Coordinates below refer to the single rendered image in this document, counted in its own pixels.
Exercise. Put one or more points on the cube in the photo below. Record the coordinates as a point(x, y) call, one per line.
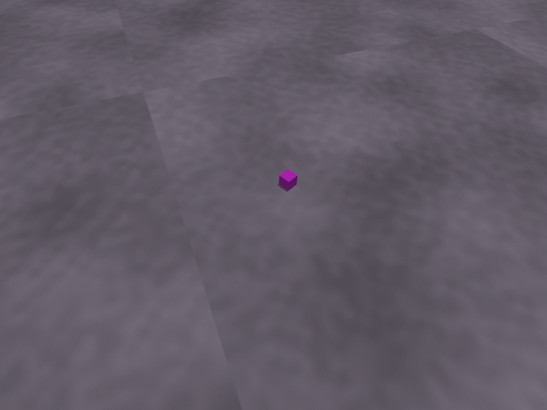
point(288, 179)

